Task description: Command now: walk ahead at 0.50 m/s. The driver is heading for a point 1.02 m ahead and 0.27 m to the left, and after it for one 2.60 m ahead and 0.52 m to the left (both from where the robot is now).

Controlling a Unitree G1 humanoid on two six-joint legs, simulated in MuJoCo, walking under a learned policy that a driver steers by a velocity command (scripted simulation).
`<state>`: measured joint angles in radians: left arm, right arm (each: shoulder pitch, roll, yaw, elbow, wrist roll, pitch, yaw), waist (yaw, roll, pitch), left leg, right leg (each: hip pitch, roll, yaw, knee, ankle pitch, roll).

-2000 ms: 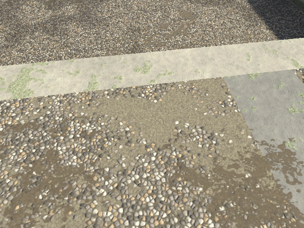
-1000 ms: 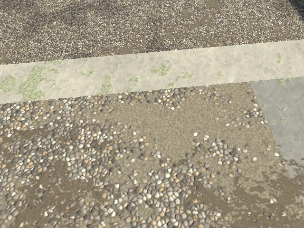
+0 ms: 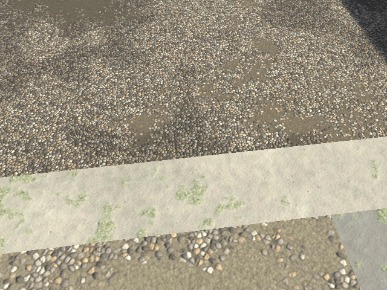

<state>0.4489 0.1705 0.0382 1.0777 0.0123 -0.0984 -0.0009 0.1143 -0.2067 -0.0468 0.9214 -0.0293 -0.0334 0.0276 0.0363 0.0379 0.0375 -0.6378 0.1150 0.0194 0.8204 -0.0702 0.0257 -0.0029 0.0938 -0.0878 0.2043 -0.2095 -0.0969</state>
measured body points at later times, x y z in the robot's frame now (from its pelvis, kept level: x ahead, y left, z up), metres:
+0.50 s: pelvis +0.28 +0.06 +0.00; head +0.29 +0.07 +0.45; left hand +0.37 +0.30 -0.14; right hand +0.23 -0.18 -0.14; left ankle +0.24 +0.11 -0.75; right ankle +0.37 -0.10 -0.68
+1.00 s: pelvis +0.52 +0.01 +0.00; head +0.52 +0.00 +0.45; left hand +0.49 +0.26 -0.14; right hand +0.57 -0.24 -0.15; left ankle +0.55 +0.17 -0.66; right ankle +0.52 -0.05 -0.75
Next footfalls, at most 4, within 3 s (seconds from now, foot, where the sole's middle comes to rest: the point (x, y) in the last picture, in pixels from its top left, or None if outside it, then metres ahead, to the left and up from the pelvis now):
0.20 left None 0.28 0.11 -0.78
0.74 right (228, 270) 0.56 -0.05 -0.78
1.30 left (174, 214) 0.77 0.15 -0.78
1.86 right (197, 190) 0.89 0.07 -0.78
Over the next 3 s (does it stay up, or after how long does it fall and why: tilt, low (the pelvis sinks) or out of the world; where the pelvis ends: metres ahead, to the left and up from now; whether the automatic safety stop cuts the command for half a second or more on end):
stays up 0.72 0.26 -0.03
